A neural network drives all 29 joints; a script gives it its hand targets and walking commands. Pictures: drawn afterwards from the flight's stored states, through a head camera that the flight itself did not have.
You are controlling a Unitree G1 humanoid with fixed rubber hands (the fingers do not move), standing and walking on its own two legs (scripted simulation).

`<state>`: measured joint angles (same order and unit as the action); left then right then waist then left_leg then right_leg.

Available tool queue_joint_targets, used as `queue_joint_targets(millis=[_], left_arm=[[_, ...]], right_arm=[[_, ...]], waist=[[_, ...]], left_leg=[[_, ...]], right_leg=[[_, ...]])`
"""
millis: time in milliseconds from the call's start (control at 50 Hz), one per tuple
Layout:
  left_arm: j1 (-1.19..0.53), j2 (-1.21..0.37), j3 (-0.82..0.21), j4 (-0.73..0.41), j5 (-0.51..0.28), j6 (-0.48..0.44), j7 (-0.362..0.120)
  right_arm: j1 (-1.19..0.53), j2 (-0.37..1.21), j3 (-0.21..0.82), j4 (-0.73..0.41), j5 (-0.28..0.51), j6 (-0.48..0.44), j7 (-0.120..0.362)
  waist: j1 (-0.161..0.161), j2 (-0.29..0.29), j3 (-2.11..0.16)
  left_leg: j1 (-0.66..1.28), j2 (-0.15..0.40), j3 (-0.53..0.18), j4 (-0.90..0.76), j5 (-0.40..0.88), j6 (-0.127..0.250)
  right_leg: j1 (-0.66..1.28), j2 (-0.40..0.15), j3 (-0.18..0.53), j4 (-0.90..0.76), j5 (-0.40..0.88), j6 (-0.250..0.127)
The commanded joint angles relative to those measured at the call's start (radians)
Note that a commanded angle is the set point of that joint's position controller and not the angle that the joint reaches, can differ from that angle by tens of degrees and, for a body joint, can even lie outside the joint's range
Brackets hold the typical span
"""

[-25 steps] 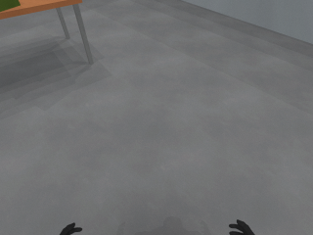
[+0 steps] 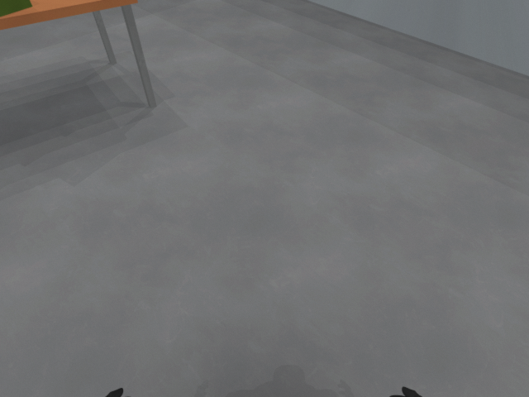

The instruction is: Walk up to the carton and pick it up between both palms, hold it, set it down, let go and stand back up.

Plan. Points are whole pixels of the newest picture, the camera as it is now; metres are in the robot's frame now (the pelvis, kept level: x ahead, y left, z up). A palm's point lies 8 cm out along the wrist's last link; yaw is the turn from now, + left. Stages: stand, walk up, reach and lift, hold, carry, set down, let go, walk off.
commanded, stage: stand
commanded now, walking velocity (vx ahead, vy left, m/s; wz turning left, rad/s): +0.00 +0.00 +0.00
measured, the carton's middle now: out of the picture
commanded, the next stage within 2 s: none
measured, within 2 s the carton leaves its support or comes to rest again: neither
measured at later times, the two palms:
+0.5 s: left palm out of the picture +0.07 +0.25 -0.11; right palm out of the picture +0.08 -0.25 -0.11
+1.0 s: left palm out of the picture +0.06 +0.25 -0.11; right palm out of the picture +0.07 -0.25 -0.11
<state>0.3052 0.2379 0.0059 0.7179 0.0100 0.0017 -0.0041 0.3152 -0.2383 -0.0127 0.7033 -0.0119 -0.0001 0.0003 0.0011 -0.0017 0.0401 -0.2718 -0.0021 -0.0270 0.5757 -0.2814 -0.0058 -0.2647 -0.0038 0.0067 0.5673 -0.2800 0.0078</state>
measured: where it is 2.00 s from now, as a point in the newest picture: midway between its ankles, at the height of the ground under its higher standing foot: outside the picture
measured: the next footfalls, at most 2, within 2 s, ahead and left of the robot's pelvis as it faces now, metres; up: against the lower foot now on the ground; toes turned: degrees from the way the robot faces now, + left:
none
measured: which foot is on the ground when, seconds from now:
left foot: down 0.00-1.00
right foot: down 0.00-1.00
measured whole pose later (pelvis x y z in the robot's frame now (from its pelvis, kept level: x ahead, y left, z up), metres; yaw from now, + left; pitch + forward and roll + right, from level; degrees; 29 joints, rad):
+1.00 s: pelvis +0.00 +0.00 +0.00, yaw +0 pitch -2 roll +0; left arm 0.32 0.24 0.00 0.78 0.01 0.01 0.01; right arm 0.33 -0.24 -0.01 0.77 -0.01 0.00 -0.01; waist 0.00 0.00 0.04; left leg -0.24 0.00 -0.04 0.54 -0.27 -0.01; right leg -0.23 0.00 0.01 0.53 -0.27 0.01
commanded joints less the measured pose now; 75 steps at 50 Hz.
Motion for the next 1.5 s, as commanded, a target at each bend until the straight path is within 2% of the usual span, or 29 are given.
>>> queue_joint_targets(millis=[0, 60, 160, 180, 300, 320, 340, 380, 400, 520, 560, 660, 740, 800, 840, 860, 920, 980, 1060, 1080, 1120, 1140, 1200, 1220, 1240, 1320, 1380, 1420, 1480], left_arm=[[0.001, 0.124, 0.042, -0.085, -0.001, -0.026, 0.009], [0.015, 0.128, 0.04, -0.078, -0.001, -0.024, 0.01], [0.017, 0.131, 0.041, -0.073, -0.002, -0.022, 0.012], [0.011, 0.131, 0.042, -0.07, -0.001, -0.022, 0.013], [0.01, 0.136, 0.04, -0.059, -0.004, -0.025, 0.013], [0.013, 0.129, 0.039, -0.058, -0.004, -0.023, 0.012], [0.019, 0.124, 0.038, -0.057, -0.003, -0.021, 0.012], [0.013, 0.129, 0.041, -0.059, -0.004, -0.019, 0.012], [0.011, 0.134, 0.041, -0.061, -0.002, -0.019, 0.013], [0.026, 0.138, 0.04, -0.051, -0.005, -0.022, 0.013], [0.014, 0.139, 0.042, -0.056, -0.003, -0.018, 0.013], [0.026, 0.131, 0.041, -0.049, 0.001, -0.02, 0.013], [0.031, 0.141, 0.038, -0.034, -0.001, -0.022, 0.016], [0.027, 0.136, 0.037, -0.033, -0.003, -0.021, 0.017], [0.05, 0.133, 0.035, -0.023, -0.004, -0.021, 0.017], [0.047, 0.141, 0.039, -0.019, -0.002, -0.022, 0.017], [0.039, 0.134, 0.039, -0.015, 0.001, -0.019, 0.019], [0.045, 0.135, 0.035, -0.011, -0.006, -0.02, 0.019], [0.046, 0.133, 0.037, -0.003, -0.005, -0.019, 0.02], [0.044, 0.139, 0.039, 0.001, -0.003, -0.018, 0.02], [0.051, 0.137, 0.037, 0.008, -0.005, -0.019, 0.02], [0.046, 0.14, 0.038, 0.01, -0.005, -0.019, 0.021], [0.049, 0.141, 0.036, 0.012, -0.005, -0.022, 0.021], [0.053, 0.133, 0.035, 0.012, -0.007, -0.023, 0.021], [0.039, 0.144, 0.037, 0.02, -0.004, -0.023, 0.022], [0.049, 0.136, 0.039, 0.034, -0.004, -0.018, 0.023], [0.05, 0.134, 0.034, 0.046, -0.008, -0.016, 0.024], [0.049, 0.139, 0.035, 0.048, -0.009, -0.015, 0.025], [0.057, 0.132, 0.031, 0.059, -0.008, -0.016, 0.025]], right_arm=[[-0.002, -0.132, -0.044, -0.096, 0.005, -0.03, -0.009], [-0.002, -0.13, -0.044, -0.092, 0.006, -0.029, -0.01], [0.007, -0.132, -0.042, -0.089, 0.001, -0.026, -0.011], [0.01, -0.13, -0.042, -0.085, 0.003, -0.025, -0.012], [0.009, -0.126, -0.041, -0.077, 0.003, -0.023, -0.012], [0.006, -0.134, -0.04, -0.08, 0.005, -0.022, -0.013], [0.003, -0.141, -0.044, -0.08, 0.005, -0.021, -0.013], [0.004, -0.135, -0.039, -0.078, 0.004, -0.022, -0.012], [0.013, -0.135, -0.04, -0.074, 0.004, -0.022, -0.013], [0.018, -0.139, -0.038, -0.057, 0.005, -0.024, -0.013], [0.016, -0.136, -0.042, -0.058, 0.003, -0.023, -0.011], [0.012, -0.139, -0.041, -0.046, 0.005, -0.023, -0.013], [0.027, -0.127, -0.038, -0.036, 0.005, -0.024, -0.014], [0.027, -0.141, -0.043, -0.029, 0.004, -0.023, -0.015], [0.018, -0.143, -0.042, -0.026, 0.006, -0.024, -0.016], [0.023, -0.134, -0.041, -0.026, 0.004, -0.024, -0.016], [0.035, -0.141, -0.041, -0.017, 0.007, -0.024, -0.016], [0.03, -0.14, -0.039, -0.013, 0.004, -0.023, -0.017], [0.028, -0.14, -0.035, -0.004, 0.007, -0.02, -0.018], [0.031, -0.137, -0.036, -0.005, 0.009, -0.018, -0.017], [0.028, -0.135, -0.035, -0.005, 0.007, -0.02, -0.018], [0.038, -0.139, -0.036, -0.001, 0.008, -0.022, -0.019], [0.028, -0.137, -0.034, 0.004, 0.005, -0.023, -0.019], [0.016, -0.133, -0.034, 0.002, 0.003, -0.024, -0.021], [0.022, -0.133, -0.033, 0.009, 0.008, -0.024, -0.02], [0.031, -0.141, -0.034, 0.025, 0.008, -0.023, -0.024], [0.034, -0.135, -0.032, 0.032, 0.008, -0.019, -0.024], [0.03, -0.129, -0.028, 0.04, 0.01, -0.017, -0.026], [0.023, -0.135, -0.029, 0.053, 0.008, -0.017, -0.025]], waist=[[-0.001, -0.009, -0.032], [0.004, 0.029, -0.058], [0.005, 0.019, -0.047], [-0.002, -0.003, -0.05], [-0.005, 0.002, -0.023], [0.002, -0.003, -0.015], [0.003, 0.019, -0.007], [0.004, -0.006, 0.013], [-0.005, 0.004, 0.005], [0.004, -0.021, -0.031], [-0.003, -0.006, -0.002], [0.004, 0.031, -0.016], [-0.001, -0.004, -0.007], [-0.006, -0.003, -0.007], [0.01, 0.026, -0.022], [0.003, 0.0, -0.023], [-0.002, 0.003, -0.011], [0.0, -0.024, -0.034], [0.008, 0.03, 0.023], [0.002, 0.011, 0.039], [0.0, 0.02, 0.029], [0.002, -0.007, 0.016], [0.0, 0.01, -0.027], [0.009, 0.024, -0.038], [0.0, -0.009, -0.035], [0.007, 0.015, -0.029], [-0.002, -0.024, -0.014], [0.003, 0.018, 0.029], [0.004, 0.02, 0.034]], left_leg=[[-0.004, 0.081, -0.099, -0.118, 0.102, 0.035], [0.003, 0.082, -0.095, -0.13, 0.088, 0.037], [0.006, 0.079, -0.087, -0.124, 0.111, 0.038], [0.005, 0.079, -0.088, -0.121, 0.104, 0.033], [0.035, 0.074, -0.086, -0.116, 0.124, 0.035], [0.013, 0.08, -0.091, -0.127, 0.115, 0.035], [0.0, 0.079, -0.09, -0.132, 0.091, 0.034], [-0.018, 0.079, -0.093, -0.141, 0.092, 0.036], [-0.015, 0.077, -0.093, -0.142, 0.082, 0.031], [0.03, 0.073, -0.091, -0.131, 0.066, 0.03], [0.002, 0.073, -0.098, -0.149, 0.011, 0.03], [0.0, 0.073, -0.101, -0.154, 0.022, 0.034], [0.006, 0.076, -0.099, -0.15, 0.063, 0.036], [0.005, 0.075, -0.103, -0.151, 0.069, 0.033], [0.009, 0.08, -0.099, -0.156, 0.074, 0.033], [0.011, 0.076, -0.096, -0.154, 0.073, 0.028], [-0.003, 0.082, -0.101, -0.156, 0.089, 0.033], [0.036, 0.08, -0.095, -0.147, 0.098, 0.029], [-0.007, 0.08, -0.1, -0.163, 0.085, 0.033], [-0.011, 0.077, -0.102, -0.168, 0.058, 0.032], [0.002, 0.073, -0.1, -0.169, 0.093, 0.029], [0.002, 0.078, -0.105, -0.171, 0.096, 0.03], [0.036, 0.071, -0.089, -0.157, 0.105, 0.029], [0.047, 0.075, -0.093, -0.149, 0.13, 0.032], [0.057, 0.082, -0.095, -0.152, 0.153, 0.032], [0.04, 0.082, -0.091, -0.154, 0.141, 0.03], [0.049, 0.079, -0.096, -0.161, 0.111, 0.027], [0.026, 0.076, -0.099, -0.171, 0.101, 0.03], [0.017, 0.072, -0.091, -0.177, 0.075, 0.025]], right_leg=[[0.012, -0.071, 0.084, -0.102, 0.093, -0.039], [0.03, -0.075, 0.089, -0.099, 0.089, -0.038], [0.033, -0.075, 0.085, -0.097, 0.124, -0.034], [0.033, -0.076, 0.087, -0.099, 0.116, -0.035], [-0.001, -0.077, 0.096, -0.115, 0.111, -0.04], [0.007, -0.07, 0.088, -0.114, 0.104, -0.038], [0.01, -0.07, 0.088, -0.115, 0.09, -0.035], [0.019, -0.073, 0.083, -0.12, 0.103, -0.033], [0.028, -0.077, 0.09, -0.122, 0.091, -0.038], [0.011, -0.073, 0.095, -0.144, 0.042, -0.038], [0.002, -0.068, 0.098, -0.144, 0.0, -0.037], [0.009, -0.066, 0.098, -0.135, 0.036, -0.039], [0.008, -0.073, 0.1, -0.14, 0.062, -0.038], [0.01, -0.069, 0.092, -0.14, 0.061, -0.038], [0.025, -0.07, 0.093, -0.136, 0.068, -0.037], [0.032, -0.069, 0.092, -0.136, 0.072, -0.038], [0.035, -0.074, 0.088, -0.131, 0.094, -0.035], [0.028, -0.073, 0.088, -0.142, 0.091, -0.038], [0.022, -0.073, 0.097, -0.146, 0.086, -0.036], [0.014, -0.072, 0.096, -0.152, 0.069, -0.033], [0.017, -0.068, 0.088, -0.149, 0.103, -0.033], [0.033, -0.068, 0.085, -0.143, 0.104, -0.032], [0.038, -0.077, 0.093, -0.156, 0.094, -0.036], [0.042, -0.077, 0.093, -0.147, 0.112, -0.037], [0.045, -0.077, 0.089, -0.144, 0.127, -0.038], [0.063, -0.078, 0.087, -0.151, 0.129, -0.033], [0.03, -0.075, 0.088, -0.163, 0.093, -0.034], [0.017, -0.076, 0.098, -0.17, 0.088, -0.033], [0.019, -0.076, 0.094, -0.177, 0.081, -0.031]])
